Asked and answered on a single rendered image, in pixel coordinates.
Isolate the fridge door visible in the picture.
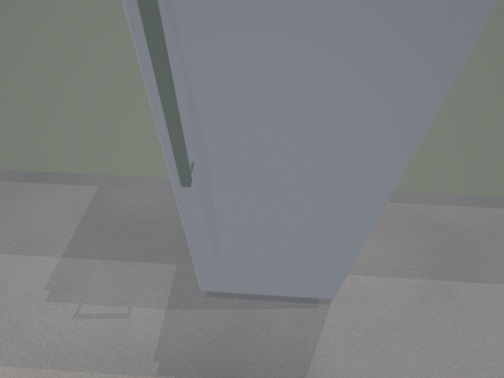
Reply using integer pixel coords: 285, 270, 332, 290
124, 0, 499, 299

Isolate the handle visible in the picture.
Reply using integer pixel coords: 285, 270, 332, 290
137, 0, 194, 187

